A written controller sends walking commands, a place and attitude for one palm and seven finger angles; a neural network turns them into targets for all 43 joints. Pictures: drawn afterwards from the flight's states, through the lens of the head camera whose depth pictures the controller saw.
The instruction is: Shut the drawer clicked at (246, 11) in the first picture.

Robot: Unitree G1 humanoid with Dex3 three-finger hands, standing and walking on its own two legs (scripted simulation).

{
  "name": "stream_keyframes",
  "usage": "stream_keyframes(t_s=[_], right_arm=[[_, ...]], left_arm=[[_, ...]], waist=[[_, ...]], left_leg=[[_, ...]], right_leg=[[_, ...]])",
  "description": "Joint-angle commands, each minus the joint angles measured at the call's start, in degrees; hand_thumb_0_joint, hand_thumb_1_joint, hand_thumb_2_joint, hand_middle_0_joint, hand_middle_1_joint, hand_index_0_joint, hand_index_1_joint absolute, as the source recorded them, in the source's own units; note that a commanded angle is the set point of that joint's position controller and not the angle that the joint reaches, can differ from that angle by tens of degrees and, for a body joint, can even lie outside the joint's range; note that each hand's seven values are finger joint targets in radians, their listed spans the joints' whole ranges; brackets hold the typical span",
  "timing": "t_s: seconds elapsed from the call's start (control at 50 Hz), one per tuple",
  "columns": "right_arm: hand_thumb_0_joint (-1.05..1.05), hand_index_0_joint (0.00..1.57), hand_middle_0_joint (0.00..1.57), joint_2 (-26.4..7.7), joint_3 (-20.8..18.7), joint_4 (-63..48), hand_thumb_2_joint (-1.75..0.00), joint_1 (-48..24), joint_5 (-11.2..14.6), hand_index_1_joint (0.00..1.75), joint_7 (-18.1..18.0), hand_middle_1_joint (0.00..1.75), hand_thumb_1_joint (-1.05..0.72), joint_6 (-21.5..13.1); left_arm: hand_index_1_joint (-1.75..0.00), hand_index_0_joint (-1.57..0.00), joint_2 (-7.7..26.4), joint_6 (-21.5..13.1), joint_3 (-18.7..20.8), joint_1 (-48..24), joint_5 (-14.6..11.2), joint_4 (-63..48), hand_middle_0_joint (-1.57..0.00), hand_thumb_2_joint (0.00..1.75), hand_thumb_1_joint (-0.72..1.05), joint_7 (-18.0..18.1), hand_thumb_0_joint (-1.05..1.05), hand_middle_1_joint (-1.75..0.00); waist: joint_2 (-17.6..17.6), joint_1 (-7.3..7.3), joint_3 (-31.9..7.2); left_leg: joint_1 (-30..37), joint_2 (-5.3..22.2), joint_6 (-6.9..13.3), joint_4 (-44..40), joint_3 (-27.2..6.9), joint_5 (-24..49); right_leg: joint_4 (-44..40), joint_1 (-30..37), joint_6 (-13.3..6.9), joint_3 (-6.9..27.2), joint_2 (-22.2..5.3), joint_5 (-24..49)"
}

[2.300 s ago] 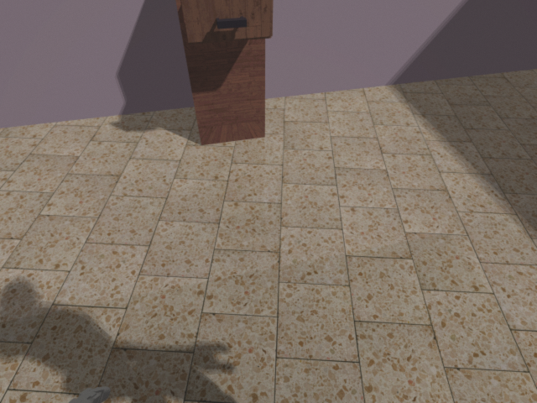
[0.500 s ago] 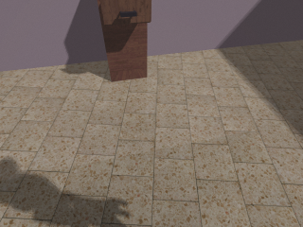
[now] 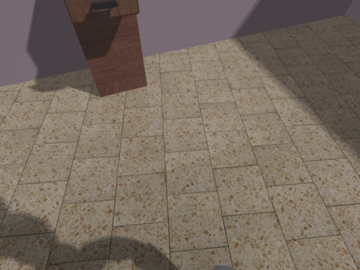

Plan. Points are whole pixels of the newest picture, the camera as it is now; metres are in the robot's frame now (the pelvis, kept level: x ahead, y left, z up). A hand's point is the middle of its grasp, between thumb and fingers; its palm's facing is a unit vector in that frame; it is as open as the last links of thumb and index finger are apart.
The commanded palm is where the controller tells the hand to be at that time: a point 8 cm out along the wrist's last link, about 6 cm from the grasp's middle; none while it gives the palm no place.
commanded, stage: walk to a spot facing it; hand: left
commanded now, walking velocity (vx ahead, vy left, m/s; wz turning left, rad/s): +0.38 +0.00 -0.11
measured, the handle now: (104, 3) +1.25 +0.42 +0.04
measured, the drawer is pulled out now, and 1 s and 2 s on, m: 0.25 0.25 0.25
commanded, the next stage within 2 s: turn to face it in 1.36 s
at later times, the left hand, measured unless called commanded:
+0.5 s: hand (103, 251) +0.19 +0.22 -0.17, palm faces +0.04 -0.99 -0.12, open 7.4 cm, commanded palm none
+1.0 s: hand (151, 134) +0.57 +0.13 -0.15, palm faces -0.16 -0.97 -0.19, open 7.4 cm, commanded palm none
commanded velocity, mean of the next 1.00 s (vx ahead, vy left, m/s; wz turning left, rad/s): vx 0.38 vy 0.00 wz -0.12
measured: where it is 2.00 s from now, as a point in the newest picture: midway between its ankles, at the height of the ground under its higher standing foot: (194, 166)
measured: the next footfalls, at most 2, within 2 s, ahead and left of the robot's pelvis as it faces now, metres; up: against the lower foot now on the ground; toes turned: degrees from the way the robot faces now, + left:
left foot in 0.38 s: +0.31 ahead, +0.14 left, +0.00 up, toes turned +9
right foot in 0.96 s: +0.55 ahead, -0.13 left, +0.00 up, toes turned -17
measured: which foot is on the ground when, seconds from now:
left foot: down 0.00-0.00, up 0.02-0.36, down 0.38-0.96, up 0.98-1.00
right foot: down 0.00-0.40, up 0.42-0.94, down 0.96-1.00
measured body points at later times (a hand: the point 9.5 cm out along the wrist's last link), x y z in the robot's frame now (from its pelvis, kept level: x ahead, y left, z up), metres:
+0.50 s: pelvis +0.21 +0.05 +0.01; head +0.21 +0.08 +0.46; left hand +0.19 +0.27 -0.16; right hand +0.29 -0.18 -0.12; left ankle +0.27 +0.13 -0.71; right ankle +0.11 -0.09 -0.63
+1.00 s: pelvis +0.44 -0.02 +0.00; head +0.47 -0.04 +0.45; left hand +0.58 +0.18 -0.14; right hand +0.27 -0.18 -0.15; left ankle +0.28 +0.12 -0.67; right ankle +0.51 -0.11 -0.72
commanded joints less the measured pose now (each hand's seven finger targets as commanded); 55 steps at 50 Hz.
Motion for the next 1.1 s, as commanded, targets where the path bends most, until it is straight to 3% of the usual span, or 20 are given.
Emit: stream_keyframes(t_s=[0.0, 0.04, 0.08, 0.14, 0.28, 0.34, 0.36, 0.38, 0.4, 0.48, 0.58, 0.7, 0.82, 0.86, 0.9, 0.92, 0.94, 0.96, 1.02, 1.08], right_arm=[[0.0, 0.2, 0.2, -6.2, -1.6, -8.6, -0.9, -9.1, 1.1, 0.3, 0.2, 0.3, -0.9, -1.8], [0.0, 0.2, 0.2, -4.8, -1.8, -9.3, -0.9, -13.6, 0.5, 0.3, 0.7, 0.3, -0.9, -1.5], [0.0, 0.2, 0.2, -2.9, -1.9, -7.9, -0.9, -9.7, -0.2, 0.3, 0.9, 0.3, -0.9, -0.4], [0.0, 0.2, 0.2, -1.2, -1.8, -7.8, -0.9, -7.5, -0.2, 0.3, 1.3, 0.3, -0.9, 1.0], [0.0, 0.2, 0.2, -2.7, -2.4, -12.6, -0.9, -15.4, 0.3, 0.3, 2.5, 0.3, -0.9, -0.3], [0.0, 0.2, 0.2, -5.8, -3.4, -10.0, -0.9, -5.5, 0.0, 0.3, 1.8, 0.3, -0.9, -1.3], [0.0, 0.2, 0.2, -10.8, -4.7, -8.0, -0.9, 1.7, -0.8, 0.3, 1.1, 0.3, -0.9, -1.7], [0.0, 0.2, 0.2, -16.7, -5.9, -7.0, -0.9, 7.5, -0.9, 0.3, 0.7, 0.3, -0.9, -1.6], [0.0, 0.2, 0.2, -15.3, -5.2, -7.4, -0.9, 5.2, -0.7, 0.3, 0.2, 0.3, -0.9, -0.9], [0.0, 0.2, 0.2, -5.3, -2.5, -10.2, -0.9, -8.0, -0.2, 0.3, -0.3, 0.3, -0.9, -2.2], [0.0, 0.2, 0.2, -4.3, -2.6, -8.7, -0.9, -5.4, 0.2, 0.3, -0.7, 0.3, -0.9, -3.2], [0.0, 0.2, 0.2, -4.6, -2.3, -5.9, -0.9, 0.1, 0.1, 0.3, -0.8, 0.3, -0.9, -3.0], [0.0, 0.2, 0.2, -5.5, -2.1, -3.2, -0.9, 3.5, -0.6, 0.3, -0.6, 0.3, -0.9, -2.2], [0.0, 0.2, 0.2, -6.6, -2.3, -3.1, -0.9, 2.4, -0.6, 0.3, -0.6, 0.3, -0.9, -2.0], [0.0, 0.2, 0.2, -7.1, -2.4, -3.3, -0.9, 0.1, -0.1, 0.3, -0.5, 0.3, -0.9, -1.8], [0.0, 0.2, 0.2, -5.7, -2.3, -3.9, -0.9, 0.5, 0.5, 0.3, 0.1, 0.3, -0.9, -1.8], [0.0, 0.2, 0.2, -2.0, -1.6, -5.9, -0.9, 2.6, 1.0, 0.3, 0.4, 0.3, -0.9, -2.1], [0.0, 0.2, 0.2, -3.5, -1.8, -7.4, -0.9, -2.2, 1.1, 0.3, 0.4, 0.3, -0.9, -1.7], [0.0, 0.2, 0.2, -2.0, -2.2, -8.1, -0.9, -8.3, 0.5, 0.3, 0.4, 0.3, -0.9, -1.0], [0.0, 0.2, 0.2, 0.6, -2.1, -6.5, -0.9, -3.7, -0.1, 0.3, 0.7, 0.3, -0.9, 0.9]], left_arm=[[-0.3, -0.2, 14.4, -1.1, 4.0, 21.7, -0.9, 4.4, -0.2, 0.9, 0.9, 2.4, 0.0, -0.3], [-0.3, -0.2, 10.8, -1.1, 2.8, 13.0, -0.5, 1.9, -0.2, 0.9, 0.9, 2.8, 0.0, -0.3], [-0.3, -0.2, 6.8, -1.4, 1.6, 6.3, 0.2, 0.8, -0.2, 0.9, 0.9, 3.1, 0.0, -0.3], [-0.3, -0.2, 5.8, -1.8, 1.1, 5.9, 0.5, 1.3, -0.2, 0.9, 0.9, 3.0, 0.0, -0.3], [-0.3, -0.2, 7.1, -2.1, 1.6, 7.9, 0.5, 2.5, -0.2, 0.9, 0.9, 2.7, 0.0, -0.3], [-0.3, -0.2, 6.3, -1.6, 1.9, 6.6, 0.2, 1.8, -0.2, 0.9, 0.9, 2.5, 0.0, -0.3], [-0.3, -0.2, 3.4, -1.5, 1.5, 8.2, -0.2, 1.3, -0.2, 0.9, 0.9, 2.2, 0.0, -0.3], [-0.3, -0.2, 0.7, -1.3, 1.0, 9.5, -0.6, -0.3, -0.2, 0.9, 0.9, 1.8, 0.0, -0.3], [-0.3, -0.2, 2.2, -1.2, 1.4, 6.3, 0.0, -1.7, -0.2, 0.9, 0.9, 2.1, 0.0, -0.3], [-0.3, -0.2, 0.6, -0.3, 1.7, 5.8, 0.7, 0.8, -0.2, 0.9, 0.9, 0.9, 0.0, -0.3], [-0.3, -0.2, -0.6, 1.5, 1.9, 6.2, 0.8, 0.6, -0.2, 0.9, 0.9, 0.9, 0.0, -0.3], [-0.3, -0.2, -0.3, 1.8, 1.5, -3.7, 0.7, -2.6, -0.2, 0.9, 0.9, 0.3, 0.0, -0.3], [-0.3, -0.2, -0.7, 0.9, 1.0, -10.4, 0.2, -4.5, -0.2, 0.9, 0.9, 0.3, 0.0, -0.3], [-0.3, -0.2, 0.3, 0.4, 1.3, -6.7, 0.3, -3.5, -0.2, 0.9, 0.9, 0.4, 0.0, -0.3], [-0.3, -0.2, 2.7, -0.4, 2.2, 6.4, 0.6, 0.7, -0.2, 0.9, 0.9, 0.9, 0.0, -0.3], [-0.3, -0.2, 7.2, -1.3, 3.5, 14.3, 1.1, 3.0, -0.2, 0.9, 0.9, 1.3, 0.0, -0.3], [-0.3, -0.2, 13.7, -1.6, 5.1, 20.1, 0.5, 4.0, -0.2, 0.9, 0.9, 2.0, 0.0, -0.3], [-0.3, -0.2, 14.8, -1.3, 5.0, 18.9, -0.7, 4.2, -0.2, 0.9, 0.9, 2.3, 0.0, -0.3], [-0.3, -0.2, 6.6, -1.8, 2.5, 6.7, -0.5, 1.4, -0.2, 0.9, 0.9, 2.8, 0.0, -0.3], [-0.3, -0.2, 2.9, -2.8, 1.1, 4.6, 0.0, 1.9, -0.2, 0.9, 0.9, 3.0, 0.0, -0.3]], waist=[[-13.1, 10.14, -9.0], [-7.1, 7.17, 0.7], [-4.4, 2.15, 2.3], [-5.8, -0.37, 2.3], [-7.1, 0.66, 3.4], [0.6, -4.33, -0.2], [12.9, -6.57, -4.4], [26.1, -6.64, -7.4], [17.1, -5.87, -4.7], [3.6, 0.7, 1.9], [2.9, 1.81, -1.1], [2.8, -0.41, 2.2], [5.0, -2.32, 4.8], [4.7, -0.14, 2.6], [3.0, 6.21, -4.0], [-4.2, 9.3, -10.1], [-18.2, 9.15, -17.6], [-13.3, 8.98, -16.2], [-2.6, 3.87, -3.0], [-3.3, -0.42, -0.8]], left_leg=[[-36.5, -1.5, 3.3, 41.9, -3.5, -1.4], [-38.3, 2.8, 3.3, 43.0, -5.6, 6.0], [-32.3, 4.8, 2.7, 37.1, -6.0, 8.4], [-28.5, 3.8, 0.9, 26.4, -2.4, 11.8], [-22.8, 1.8, 1.2, 6.8, 0.5, 17.1], [-6.2, -0.7, 1.6, -1.5, 1.8, 17.5], [2.3, 6.7, 4.1, -9.0, -10.6, 9.1], [6.7, 19.8, 8.2, -20.2, -31.5, 3.2], [2.6, 22.0, 10.5, -24.0, -36.0, -3.4], [-12.6, 14.5, 6.5, -25.0, -15.6, 6.9], [-7.1, 11.6, 7.4, -25.4, -4.6, 21.7], [-0.4, 12.2, 9.4, -25.5, -0.9, 29.0], [1.2, 13.5, 9.2, -22.1, 2.5, 36.3], [1.3, 13.4, 8.6, -16.4, 4.2, 45.9], [-2.9, 10.5, 6.1, -0.4, 7.3, 52.2], [-14.6, 7.1, 3.9, 15.5, 8.9, 40.7], [-30.1, -2.3, 1.0, 34.5, 7.2, 1.1], [-34.6, -1.9, 2.4, 43.8, -1.5, -1.9], [-34.9, 4.5, 2.4, 43.3, -5.8, 11.3], [-30.2, 4.5, 1.7, 36.4, -4.9, 14.7]], right_leg=[[-23.9, 32.2, -13.1, 40.6, -22.5, -9.7], [-25.5, 16.8, -10.9, 34.4, -20.1, -13.9], [-25.6, 7.4, -8.5, 23.8, -17.4, -9.5], [-26.4, 3.6, -6.3, 13.1, -12.8, -0.7], [-24.8, 7.2, -5.3, 10.7, -11.7, -1.5], [-10.6, 3.8, -2.9, 5.9, -7.1, 2.8], [6.2, -1.4, -0.7, 2.3, -1.7, 0.5], [25.4, -11.0, 1.7, -0.9, 4.7, -19.0], [33.7, -14.6, 0.7, 5.9, 2.4, -17.8], [35.8, -12.3, 1.8, 7.3, -4.2, -0.5], [30.4, -14.4, 3.6, 6.4, -4.7, 5.4], [15.5, -18.7, 4.4, 3.1, -5.5, 7.7], [1.0, -11.8, 1.9, -0.5, -3.0, 4.7], [-1.2, -4.4, 0.4, -2.3, -0.5, 2.0], [-6.0, 13.2, -1.2, -3.6, 2.4, 4.9], [-7.9, 28.0, -4.1, 6.1, -5.3, 2.6], [-15.5, 39.8, -10.5, 32.9, -21.4, 4.4], [-21.2, 37.6, -11.8, 37.3, -23.2, 4.1], [-23.3, 16.5, -7.4, 21.9, -19.0, 5.0], [-25.8, 8.3, -4.7, 10.2, -14.6, 9.2]])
